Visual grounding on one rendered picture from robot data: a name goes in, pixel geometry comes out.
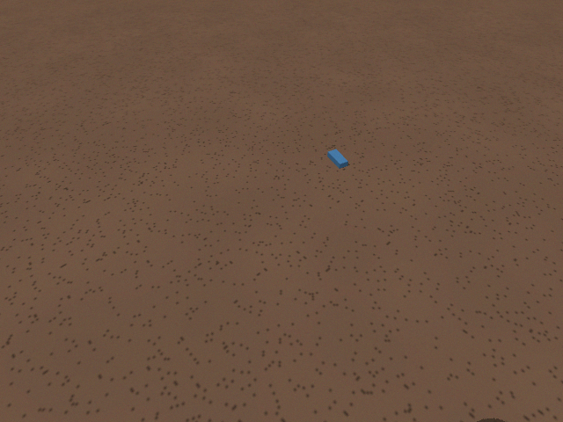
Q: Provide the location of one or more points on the small box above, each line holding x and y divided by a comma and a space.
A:
339, 160

